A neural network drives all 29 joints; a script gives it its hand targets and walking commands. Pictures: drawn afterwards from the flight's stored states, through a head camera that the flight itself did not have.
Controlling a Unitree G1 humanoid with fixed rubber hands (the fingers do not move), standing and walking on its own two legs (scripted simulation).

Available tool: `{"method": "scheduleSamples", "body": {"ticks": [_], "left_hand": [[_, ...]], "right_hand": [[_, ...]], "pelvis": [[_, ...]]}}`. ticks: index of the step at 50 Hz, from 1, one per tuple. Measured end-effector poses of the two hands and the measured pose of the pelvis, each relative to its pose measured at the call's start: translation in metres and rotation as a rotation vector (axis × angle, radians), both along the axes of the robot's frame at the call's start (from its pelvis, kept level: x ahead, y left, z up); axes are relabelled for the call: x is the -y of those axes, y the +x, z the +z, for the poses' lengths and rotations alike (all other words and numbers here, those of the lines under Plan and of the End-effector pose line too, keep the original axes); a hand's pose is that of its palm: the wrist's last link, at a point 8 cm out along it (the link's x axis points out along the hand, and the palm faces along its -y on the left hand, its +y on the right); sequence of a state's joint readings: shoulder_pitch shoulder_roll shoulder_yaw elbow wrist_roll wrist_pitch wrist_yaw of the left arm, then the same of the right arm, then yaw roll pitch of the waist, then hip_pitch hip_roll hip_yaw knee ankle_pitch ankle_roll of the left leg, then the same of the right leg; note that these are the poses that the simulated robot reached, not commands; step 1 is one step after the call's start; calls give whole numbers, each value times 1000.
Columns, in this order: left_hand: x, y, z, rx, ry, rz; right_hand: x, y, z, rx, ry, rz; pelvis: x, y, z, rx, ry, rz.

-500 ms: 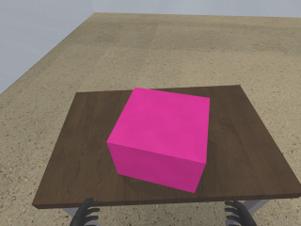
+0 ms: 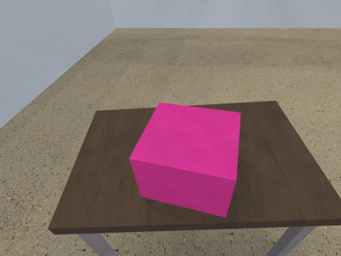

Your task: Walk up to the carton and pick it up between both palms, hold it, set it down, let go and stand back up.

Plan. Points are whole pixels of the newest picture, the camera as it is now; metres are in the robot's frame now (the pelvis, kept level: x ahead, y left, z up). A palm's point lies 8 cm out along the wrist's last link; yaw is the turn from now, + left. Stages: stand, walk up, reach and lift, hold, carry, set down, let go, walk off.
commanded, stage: stand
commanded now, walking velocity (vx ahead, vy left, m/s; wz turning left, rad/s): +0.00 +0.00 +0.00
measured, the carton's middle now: (189, 155) +0.45 -0.02 -0.04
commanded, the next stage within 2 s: none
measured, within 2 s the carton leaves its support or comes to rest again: neither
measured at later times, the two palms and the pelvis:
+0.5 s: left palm out of the picture -0.04 +0.21 -0.14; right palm out of the picture -0.03 -0.21 -0.15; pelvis -0.01 +0.00 +0.00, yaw +0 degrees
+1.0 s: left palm out of the picture -0.02 +0.19 -0.14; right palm out of the picture -0.02 -0.21 -0.15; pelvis +0.01 -0.01 +0.00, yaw +0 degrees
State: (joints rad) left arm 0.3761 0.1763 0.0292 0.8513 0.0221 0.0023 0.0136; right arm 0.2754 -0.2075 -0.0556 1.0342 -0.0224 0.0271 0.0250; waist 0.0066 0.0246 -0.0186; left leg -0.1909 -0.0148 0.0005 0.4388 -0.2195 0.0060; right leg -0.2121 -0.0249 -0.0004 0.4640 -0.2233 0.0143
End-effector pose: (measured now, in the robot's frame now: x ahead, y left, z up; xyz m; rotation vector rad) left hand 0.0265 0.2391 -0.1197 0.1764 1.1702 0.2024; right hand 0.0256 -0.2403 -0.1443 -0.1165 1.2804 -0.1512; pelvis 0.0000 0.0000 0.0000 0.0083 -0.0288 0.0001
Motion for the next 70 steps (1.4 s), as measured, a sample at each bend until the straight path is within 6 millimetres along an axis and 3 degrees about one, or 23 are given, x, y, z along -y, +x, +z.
{"method": "scheduleSamples", "body": {"ticks": [10,17,28,36,51,61,70], "left_hand": [[8,-55,-9,-145,-14,33],[13,-68,-13,-188,-33,55],[30,-67,-19,-228,-69,52],[42,-62,-19,-250,-79,46],[49,-42,-22,-247,-91,50],[46,-39,-23,-265,-82,56],[52,-40,-24,-284,-93,58]], "right_hand": [[-5,-30,-4,-74,11,-12],[-19,-50,-7,-134,26,-12],[-24,-61,-9,-186,30,-20],[-28,-54,-11,-182,51,-29],[-25,-48,-9,-209,41,-23],[-23,-38,-8,-192,31,-28],[-34,-36,-10,-200,53,-26]], "pelvis": [[3,-10,1,-16,1,-1],[2,-10,2,-5,1,-2],[1,-7,1,-14,4,-1],[6,0,2,-15,2,-3],[11,13,2,-10,-2,1],[12,20,2,-1,-1,-1],[12,22,2,-2,-2,-1]]}}
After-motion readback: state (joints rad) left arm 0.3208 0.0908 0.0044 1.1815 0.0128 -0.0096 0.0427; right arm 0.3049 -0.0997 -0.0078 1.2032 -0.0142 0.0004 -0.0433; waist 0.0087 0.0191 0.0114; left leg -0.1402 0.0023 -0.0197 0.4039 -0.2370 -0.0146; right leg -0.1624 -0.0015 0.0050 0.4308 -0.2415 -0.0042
